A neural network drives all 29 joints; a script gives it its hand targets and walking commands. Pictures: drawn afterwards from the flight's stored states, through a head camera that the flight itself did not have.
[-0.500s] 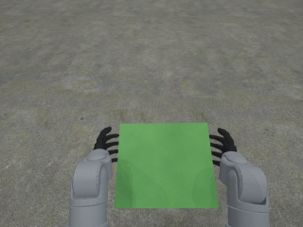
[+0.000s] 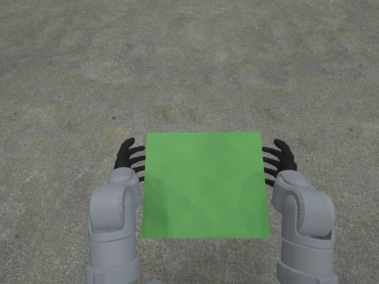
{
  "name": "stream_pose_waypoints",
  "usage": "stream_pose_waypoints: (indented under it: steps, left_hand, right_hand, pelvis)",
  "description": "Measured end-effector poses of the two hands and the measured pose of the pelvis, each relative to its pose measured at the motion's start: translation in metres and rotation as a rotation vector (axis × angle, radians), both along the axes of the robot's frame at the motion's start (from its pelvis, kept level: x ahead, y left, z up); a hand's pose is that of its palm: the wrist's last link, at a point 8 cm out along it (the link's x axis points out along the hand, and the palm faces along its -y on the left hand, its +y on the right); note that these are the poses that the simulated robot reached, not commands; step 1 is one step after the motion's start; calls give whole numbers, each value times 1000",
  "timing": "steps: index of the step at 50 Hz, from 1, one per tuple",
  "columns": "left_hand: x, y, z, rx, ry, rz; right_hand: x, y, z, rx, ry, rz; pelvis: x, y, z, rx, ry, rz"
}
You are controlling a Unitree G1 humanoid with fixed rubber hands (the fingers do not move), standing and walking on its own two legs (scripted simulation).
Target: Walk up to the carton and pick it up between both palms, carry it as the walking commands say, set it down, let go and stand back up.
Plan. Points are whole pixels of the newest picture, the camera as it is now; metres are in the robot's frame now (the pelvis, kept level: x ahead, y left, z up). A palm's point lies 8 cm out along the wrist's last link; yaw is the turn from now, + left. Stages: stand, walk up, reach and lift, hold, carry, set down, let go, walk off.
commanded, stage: carry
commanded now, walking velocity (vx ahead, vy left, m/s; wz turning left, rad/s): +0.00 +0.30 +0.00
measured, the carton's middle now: (202, 186) +0.33 -0.01 -0.02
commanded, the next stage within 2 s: none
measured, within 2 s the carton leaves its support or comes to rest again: neither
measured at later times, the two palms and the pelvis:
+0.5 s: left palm (37, 196) +0.26 +0.29 +0.09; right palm (204, 205) +0.25 -0.01 +0.07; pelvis -0.03 +0.16 +0.00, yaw -2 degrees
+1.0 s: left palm out of the picture +0.22 +0.47 +0.08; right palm (97, 229) +0.21 +0.17 +0.07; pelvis -0.07 +0.33 -0.01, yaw -3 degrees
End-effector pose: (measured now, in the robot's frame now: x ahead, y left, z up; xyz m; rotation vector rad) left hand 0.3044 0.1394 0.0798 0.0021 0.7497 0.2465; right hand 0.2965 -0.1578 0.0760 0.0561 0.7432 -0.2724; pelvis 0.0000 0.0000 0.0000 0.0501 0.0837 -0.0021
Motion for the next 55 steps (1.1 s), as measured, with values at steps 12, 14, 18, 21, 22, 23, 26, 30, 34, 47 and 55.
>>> stream_pose_waypoints:
  steps: [12, 14, 18, 21, 22, 23, 26, 30, 34, 47, 55]
  left_hand:
    - [-27, 96, -10, -14, 14, 46]
    - [-29, 105, -4, -4, -8, 52]
    - [-31, 118, 2, 35, -26, 32]
    - [-38, 129, 3, 51, 16, 5]
    - [-40, 133, 3, 54, 27, -4]
    - [-41, 138, 4, 55, 33, -12]
    - [-41, 155, 9, 42, 18, -26]
    - [-40, 186, 11, 13, -18, -46]
    - [-44, 231, -4, -20, -24, -52]
    - [-82, 323, 2, 8, -26, 31]
    - [-93, 354, 8, 51, 29, -46]
  right_hand:
    - [-11, 96, -2, -30, 18, 62]
    - [-12, 105, -2, -17, -5, 66]
    - [-21, 118, -8, 16, -24, 51]
    - [-36, 129, -12, 23, 18, 27]
    - [-40, 134, -11, 24, 28, 19]
    - [-43, 139, -10, 25, 33, 10]
    - [-49, 156, -1, 19, 19, -13]
    - [-52, 187, 8, -1, -18, -40]
    - [-57, 232, 5, -39, -23, -35]
    - [-74, 323, -1, -18, -24, 52]
    - [-106, 356, -4, 17, 32, -24]
  pelvis:
    - [-13, 82, -2, -46, -6, -24]
    - [-16, 91, -4, -37, -10, -25]
    - [-21, 111, -10, -27, -23, -27]
    - [-26, 129, -3, -19, -36, -21]
    - [-28, 135, -1, -15, -40, -23]
    - [-29, 142, 1, -11, -43, -26]
    - [-34, 163, 4, 0, -45, -30]
    - [-40, 198, 0, 1, -34, -27]
    - [-45, 240, -12, -11, -27, -22]
    - [-70, 317, -10, -25, -29, -47]
    - [-83, 367, 3, -6, -51, -48]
